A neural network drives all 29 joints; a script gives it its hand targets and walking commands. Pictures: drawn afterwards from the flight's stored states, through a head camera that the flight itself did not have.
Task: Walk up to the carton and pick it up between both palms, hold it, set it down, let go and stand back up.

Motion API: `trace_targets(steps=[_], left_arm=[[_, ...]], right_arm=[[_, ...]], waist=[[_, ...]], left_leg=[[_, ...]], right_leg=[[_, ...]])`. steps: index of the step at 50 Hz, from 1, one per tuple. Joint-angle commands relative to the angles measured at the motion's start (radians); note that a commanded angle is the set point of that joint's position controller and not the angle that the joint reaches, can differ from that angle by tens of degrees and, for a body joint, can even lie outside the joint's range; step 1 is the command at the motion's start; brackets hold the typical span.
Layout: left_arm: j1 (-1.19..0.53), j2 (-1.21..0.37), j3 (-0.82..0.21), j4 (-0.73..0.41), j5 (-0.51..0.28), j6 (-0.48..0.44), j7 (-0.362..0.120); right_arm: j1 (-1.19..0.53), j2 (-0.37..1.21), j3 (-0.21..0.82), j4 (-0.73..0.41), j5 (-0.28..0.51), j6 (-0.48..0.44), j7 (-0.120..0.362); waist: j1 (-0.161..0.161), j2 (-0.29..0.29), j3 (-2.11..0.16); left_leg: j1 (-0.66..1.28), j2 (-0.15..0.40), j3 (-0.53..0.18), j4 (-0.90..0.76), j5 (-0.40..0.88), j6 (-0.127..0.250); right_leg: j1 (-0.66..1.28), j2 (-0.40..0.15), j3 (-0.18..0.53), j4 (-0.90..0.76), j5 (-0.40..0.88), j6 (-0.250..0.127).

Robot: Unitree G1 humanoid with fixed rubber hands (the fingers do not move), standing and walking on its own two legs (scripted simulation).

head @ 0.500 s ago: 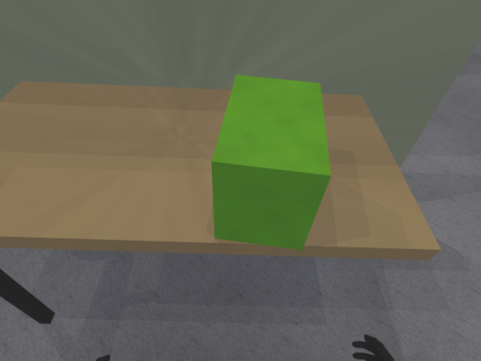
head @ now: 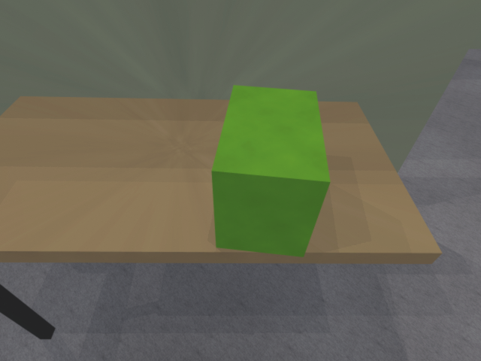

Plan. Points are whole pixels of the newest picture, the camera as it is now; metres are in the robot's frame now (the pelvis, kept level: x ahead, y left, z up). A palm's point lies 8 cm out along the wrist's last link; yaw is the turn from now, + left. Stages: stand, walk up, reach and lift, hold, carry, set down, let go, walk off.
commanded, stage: walk up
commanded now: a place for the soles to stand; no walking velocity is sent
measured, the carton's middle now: (267, 167) +0.52 -0.04 +0.04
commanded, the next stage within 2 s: reach and lift in 1.74 s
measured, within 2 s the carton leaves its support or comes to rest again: neither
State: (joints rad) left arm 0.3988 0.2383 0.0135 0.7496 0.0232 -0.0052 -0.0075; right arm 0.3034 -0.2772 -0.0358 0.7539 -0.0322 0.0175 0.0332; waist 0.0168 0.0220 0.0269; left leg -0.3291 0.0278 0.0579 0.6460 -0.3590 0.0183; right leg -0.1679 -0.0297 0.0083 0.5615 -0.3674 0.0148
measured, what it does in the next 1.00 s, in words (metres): steps on the spot: right foot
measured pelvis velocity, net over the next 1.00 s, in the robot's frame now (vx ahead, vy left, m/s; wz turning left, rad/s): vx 0.06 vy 0.01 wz -0.21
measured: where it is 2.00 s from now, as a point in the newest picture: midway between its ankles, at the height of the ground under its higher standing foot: outside the picture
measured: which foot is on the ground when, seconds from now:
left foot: down 0.00-1.00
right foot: down 0.00-0.08, up 0.10-0.32, down 0.34-1.00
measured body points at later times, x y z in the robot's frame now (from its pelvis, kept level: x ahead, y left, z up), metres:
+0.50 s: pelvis +0.05 +0.01 +0.00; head +0.06 +0.00 +0.44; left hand +0.20 +0.24 -0.11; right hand +0.08 -0.24 -0.14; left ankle +0.04 +0.11 -0.73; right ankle +0.08 -0.10 -0.73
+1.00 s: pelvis +0.06 +0.01 +0.00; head +0.07 +0.00 +0.45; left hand +0.18 +0.24 -0.12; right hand +0.08 -0.26 -0.13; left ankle +0.04 +0.11 -0.73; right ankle +0.08 -0.10 -0.73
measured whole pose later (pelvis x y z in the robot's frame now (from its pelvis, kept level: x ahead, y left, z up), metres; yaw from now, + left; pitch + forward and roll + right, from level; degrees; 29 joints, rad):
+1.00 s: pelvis +0.06 +0.01 +0.00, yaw -12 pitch -2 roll +1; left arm 0.28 0.23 0.00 0.81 0.00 0.01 0.01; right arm 0.28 -0.28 0.01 0.80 0.00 0.02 0.00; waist 0.00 0.00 0.06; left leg -0.13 0.03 0.22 0.51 -0.34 0.03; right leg -0.28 0.05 0.08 0.56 -0.24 -0.02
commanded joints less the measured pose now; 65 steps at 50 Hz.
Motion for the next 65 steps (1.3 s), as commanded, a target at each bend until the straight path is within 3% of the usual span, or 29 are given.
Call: trace_targets(steps=[1,2,3,4,5,6,8,9,11,13,14,15,16,17,18,19,20,22,23,25,28,33,54,56,59,65], left_arm=[[-0.02,0.227,0.082,-0.091,0.012,-0.019,0.015],[-0.03,0.194,0.07,-0.104,0.009,-0.02,0.008],[-0.033,0.141,0.056,-0.122,0.001,-0.021,0.002],[0.002,0.102,0.049,-0.135,0.001,-0.018,0.004],[0.014,0.128,0.059,-0.138,0.016,-0.009,0.015],[0.01,0.133,0.062,-0.138,0.019,-0.005,0.021],[0.017,0.109,0.065,-0.146,0.013,-0.013,0.025],[0.019,0.105,0.063,-0.149,0.014,-0.016,0.023],[0.034,0.093,0.057,-0.149,0.007,-0.014,0.017],[0.041,0.079,0.051,-0.145,0.001,-0.013,0.015],[0.076,0.08,0.053,-0.129,0.0,-0.015,0.015],[0.116,0.089,0.06,-0.107,0.003,-0.018,0.016],[0.117,0.127,0.068,-0.105,0.01,-0.019,0.018],[0.077,0.191,0.082,-0.121,0.015,-0.019,0.022],[0.018,0.242,0.088,-0.134,-0.005,-0.011,0.024],[-0.037,0.233,0.082,-0.136,-0.016,-0.004,0.026],[-0.085,0.203,0.067,-0.139,-0.019,0.0,0.026],[-0.132,0.167,0.039,-0.143,-0.027,0.002,0.026],[-0.13,0.149,0.03,-0.142,-0.031,-0.001,0.023],[-0.116,0.136,0.028,-0.119,-0.028,-0.004,0.018],[-0.128,0.144,0.031,-0.097,-0.026,-0.012,0.017],[-0.151,0.135,0.024,-0.078,-0.026,-0.015,0.018],[-0.104,0.159,0.037,-0.035,-0.021,-0.012,0.024],[-0.09,0.154,0.039,-0.027,-0.018,-0.01,0.024],[-0.086,0.153,0.039,-0.019,-0.019,-0.009,0.023],[-0.074,0.152,0.036,-0.004,-0.021,-0.015,0.029]], right_arm=[[0.012,-0.093,-0.046,-0.12,-0.009,-0.052,-0.001],[0.058,-0.115,-0.052,-0.114,-0.013,-0.061,-0.006],[0.097,-0.165,-0.066,-0.109,-0.012,-0.067,-0.011],[0.14,-0.24,-0.08,-0.089,0.0,-0.062,-0.019],[0.169,-0.246,-0.077,-0.066,-0.001,-0.05,-0.03],[0.177,-0.214,-0.062,-0.064,-0.004,-0.047,-0.039],[0.153,-0.188,-0.042,-0.06,-0.016,-0.042,-0.051],[0.133,-0.178,-0.034,-0.062,-0.019,-0.042,-0.053],[0.063,-0.165,-0.023,-0.076,-0.018,-0.04,-0.054],[-0.001,-0.153,-0.009,-0.088,-0.005,-0.038,-0.051],[-0.031,-0.151,-0.002,-0.096,0.006,-0.036,-0.048],[-0.056,-0.15,0.005,-0.104,0.017,-0.034,-0.043],[-0.04,-0.13,0.016,-0.108,0.027,-0.033,-0.037],[0.014,-0.092,0.031,-0.117,0.037,-0.032,-0.033],[0.065,-0.085,0.027,-0.102,0.047,-0.011,-0.039],[0.078,-0.097,0.018,-0.088,0.037,0.01,-0.047],[0.069,-0.104,0.016,-0.08,0.027,0.011,-0.047],[0.078,-0.126,0.012,-0.056,0.025,-0.012,-0.041],[0.069,-0.145,0.008,-0.051,0.023,-0.024,-0.038],[0.039,-0.159,0.006,-0.037,0.034,-0.037,-0.033],[0.029,-0.139,0.014,-0.041,0.039,-0.043,-0.035],[0.014,-0.131,0.011,-0.048,0.039,-0.032,-0.036],[0.003,-0.152,0.002,-0.023,0.031,-0.012,-0.042],[0.024,-0.14,0.006,-0.011,0.026,-0.014,-0.042],[0.026,-0.145,0.005,-0.001,0.027,-0.016,-0.043],[0.054,-0.145,0.007,0.022,0.027,-0.02,-0.046]], waist=[[-0.032,-0.145,0.134],[-0.056,-0.113,0.102],[-0.074,0.019,0.093],[-0.077,0.147,0.066],[-0.089,0.127,0.095],[-0.094,0.085,0.105],[-0.085,0.071,0.071],[-0.071,0.054,0.051],[-0.046,0.077,0.019],[-0.014,0.097,0.001],[0.016,0.102,-0.023],[0.047,0.077,-0.045],[0.05,0.013,-0.061],[0.026,-0.121,-0.098],[-0.003,-0.16,-0.092],[-0.014,-0.174,-0.052],[-0.025,-0.167,0.004],[-0.043,-0.138,0.011],[-0.037,-0.12,0.005],[-0.013,-0.071,-0.012],[-0.014,-0.041,-0.036],[-0.02,-0.01,-0.027],[-0.023,-0.04,0.0],[-0.019,-0.054,0.01],[-0.018,-0.062,0.045],[-0.022,-0.061,0.038]], left_leg=[[0.022,0.029,-0.029,-0.095,0.04,0.008],[0.146,0.054,-0.085,-0.159,0.041,0.023],[0.237,0.157,-0.274,-0.279,-0.084,0.062],[0.245,0.316,-0.5,-0.405,-0.196,0.137],[0.248,0.388,-0.577,-0.423,-0.113,0.2],[0.281,0.402,-0.536,-0.393,0.072,0.223],[0.291,0.369,-0.385,-0.329,0.397,0.253],[0.264,0.36,-0.338,-0.314,0.459,0.258],[0.22,0.332,-0.247,-0.293,0.491,0.243],[0.128,0.285,-0.135,-0.229,0.609,0.2],[0.076,0.262,-0.092,-0.174,0.638,0.168],[0.003,0.24,-0.058,-0.115,0.593,0.124],[-0.043,0.201,-0.034,-0.052,0.487,0.071],[-0.082,0.136,0.013,0.03,0.28,0.012],[0.017,0.021,0.029,0.092,-0.077,-0.023],[0.092,0.022,-0.016,0.097,-0.197,-0.019],[0.072,0.039,-0.036,0.014,-0.134,-0.016],[0.144,0.076,-0.07,-0.161,0.091,-0.006],[0.15,0.108,-0.101,-0.21,0.126,0.004],[0.1,0.147,-0.109,-0.256,0.193,0.024],[0.131,0.145,-0.072,-0.256,0.304,0.015],[0.172,0.137,-0.032,-0.268,0.268,0.02],[0.208,0.147,0.02,-0.256,0.109,0.051],[0.201,0.146,0.015,-0.282,0.025,0.051],[0.188,0.144,0.015,-0.29,0.008,0.05],[0.221,0.143,0.026,-0.273,0.098,0.043]], right_leg=[[-0.196,-0.19,0.269,-0.234,-0.238,-0.16],[-0.279,-0.14,0.196,-0.151,-0.196,-0.117],[-0.389,-0.033,0.079,0.041,-0.163,-0.062],[-0.418,0.06,-0.045,0.263,-0.183,-0.013],[-0.456,0.045,-0.003,0.385,-0.248,-0.011],[-0.492,0.018,0.029,0.467,-0.247,-0.016],[-0.46,-0.018,0.055,0.495,-0.212,-0.021],[-0.414,-0.031,0.069,0.456,-0.194,-0.015],[-0.322,-0.04,0.057,0.337,-0.139,-0.007],[-0.16,-0.027,0.023,0.172,-0.013,-0.013],[-0.053,-0.011,0.007,0.077,0.109,-0.025],[0.065,0.001,0.0,-0.026,0.277,-0.041],[0.13,-0.014,0.056,-0.063,0.402,-0.062],[0.148,-0.149,0.249,-0.112,0.462,-0.112],[-0.024,-0.276,0.414,-0.177,0.337,-0.222],[-0.152,-0.276,0.423,-0.196,0.209,-0.269],[-0.175,-0.247,0.385,-0.2,0.181,-0.243],[-0.199,-0.147,0.25,-0.153,0.262,-0.14],[-0.195,-0.1,0.197,-0.121,0.274,-0.102],[-0.072,-0.047,0.14,-0.063,0.351,-0.07],[-0.03,-0.058,0.146,-0.048,0.458,-0.072],[-0.069,-0.054,0.148,-0.071,0.424,-0.068],[-0.147,-0.008,0.207,-0.088,0.327,-0.069],[-0.15,0.0,0.218,-0.105,0.227,-0.071],[-0.173,0.005,0.231,-0.121,0.191,-0.067],[-0.17,0.012,0.237,-0.108,0.299,-0.067]])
